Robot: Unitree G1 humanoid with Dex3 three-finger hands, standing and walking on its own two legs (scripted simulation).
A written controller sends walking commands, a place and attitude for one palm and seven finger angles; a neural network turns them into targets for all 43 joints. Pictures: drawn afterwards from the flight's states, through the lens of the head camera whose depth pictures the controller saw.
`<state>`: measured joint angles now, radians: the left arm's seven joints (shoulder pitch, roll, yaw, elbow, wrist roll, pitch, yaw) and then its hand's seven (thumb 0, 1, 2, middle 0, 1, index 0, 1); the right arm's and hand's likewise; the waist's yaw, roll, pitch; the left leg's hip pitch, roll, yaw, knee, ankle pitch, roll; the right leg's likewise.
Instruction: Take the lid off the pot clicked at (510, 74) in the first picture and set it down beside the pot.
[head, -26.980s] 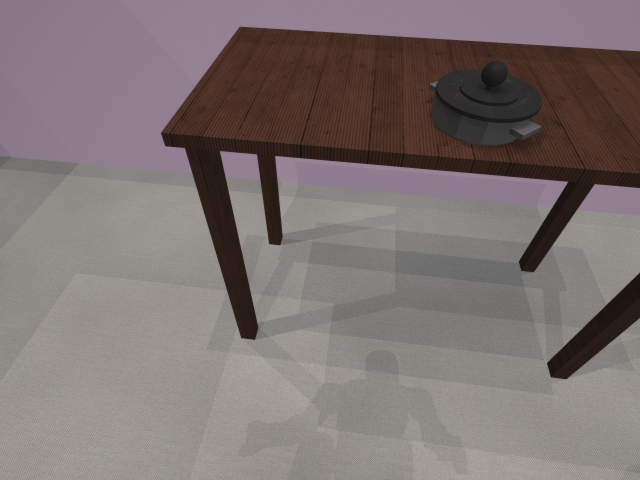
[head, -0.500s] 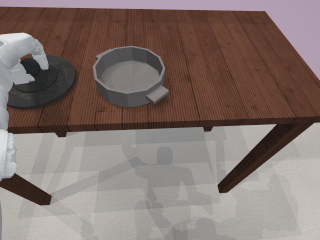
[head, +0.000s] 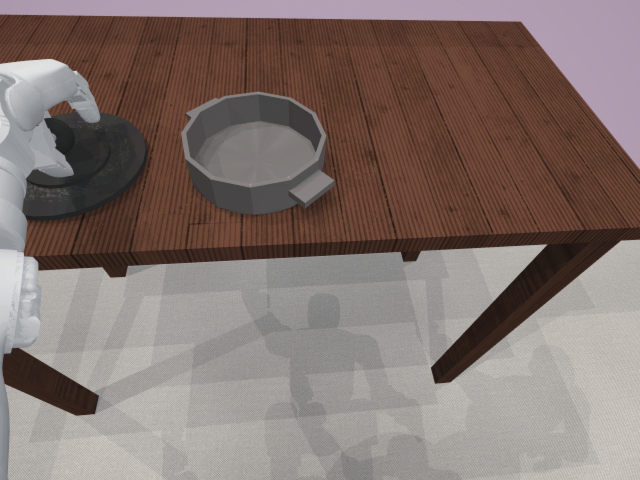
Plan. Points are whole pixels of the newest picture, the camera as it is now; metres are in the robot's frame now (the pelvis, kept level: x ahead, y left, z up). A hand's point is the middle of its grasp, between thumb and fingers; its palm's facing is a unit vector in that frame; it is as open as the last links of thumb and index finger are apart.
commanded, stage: open the fingers wide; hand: left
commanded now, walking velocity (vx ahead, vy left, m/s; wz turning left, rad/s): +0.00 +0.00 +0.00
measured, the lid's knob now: (53, 136) +0.51 +0.30 +0.14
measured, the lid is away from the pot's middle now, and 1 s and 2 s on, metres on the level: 0.24 0.24 0.24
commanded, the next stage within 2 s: raise the empty hand in 0.10 s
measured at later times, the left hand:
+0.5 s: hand (18, 124) +0.47 +0.30 +0.19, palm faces -0.32 -0.09 -0.94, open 11.0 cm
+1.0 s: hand out of the picture +0.48 +0.30 +0.24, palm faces -0.25 -0.11 -0.96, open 11.0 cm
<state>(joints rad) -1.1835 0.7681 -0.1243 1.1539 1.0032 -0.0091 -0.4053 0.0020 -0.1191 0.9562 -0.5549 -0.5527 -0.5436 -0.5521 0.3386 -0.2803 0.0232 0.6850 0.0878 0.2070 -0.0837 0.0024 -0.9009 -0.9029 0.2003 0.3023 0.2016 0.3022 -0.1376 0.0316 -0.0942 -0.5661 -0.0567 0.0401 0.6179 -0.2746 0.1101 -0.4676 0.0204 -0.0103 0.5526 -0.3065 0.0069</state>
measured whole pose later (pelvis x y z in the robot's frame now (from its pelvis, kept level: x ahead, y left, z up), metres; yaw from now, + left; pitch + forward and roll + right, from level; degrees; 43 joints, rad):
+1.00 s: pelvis +0.01 -0.01 +0.01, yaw +1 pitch +11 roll -2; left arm -1.32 0.84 -0.16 1.13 1.00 0.07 -0.50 0.00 -0.17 1.00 -0.58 -0.46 -0.57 -0.46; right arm 0.31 -0.28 0.03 0.69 0.10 0.20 -0.07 0.00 -0.90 -0.90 0.20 0.30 0.20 0.30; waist -0.13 0.03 -0.09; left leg -0.50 -0.06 0.03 0.57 -0.26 0.10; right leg -0.39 0.02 -0.02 0.50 -0.29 0.00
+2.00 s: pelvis +0.00 -0.01 +0.01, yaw +1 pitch +7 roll -1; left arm -1.11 0.83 -0.09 0.79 0.97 0.16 -0.54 0.00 -0.17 1.00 -0.58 -0.46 -0.57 -0.46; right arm 0.27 -0.29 0.03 0.64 0.10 0.20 -0.04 0.01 -0.90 -0.90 0.20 0.30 0.20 0.30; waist -0.09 0.05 -0.08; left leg -0.39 -0.07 0.03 0.49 -0.22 0.10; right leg -0.31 0.01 -0.01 0.46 -0.28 0.00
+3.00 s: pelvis +0.01 -0.08 +0.02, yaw +0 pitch -4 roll +0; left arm -0.23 0.48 0.43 -0.13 -0.12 -0.07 0.07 0.01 0.66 0.92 -0.29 -0.34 -0.28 -0.34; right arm 0.14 -0.26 0.04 0.67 0.03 -0.02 -0.05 0.01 -0.90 -0.90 0.20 0.30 0.20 0.30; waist 0.04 0.06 0.00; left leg -0.11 0.01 0.01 0.39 -0.21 0.00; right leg -0.03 0.09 -0.01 0.34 -0.25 -0.09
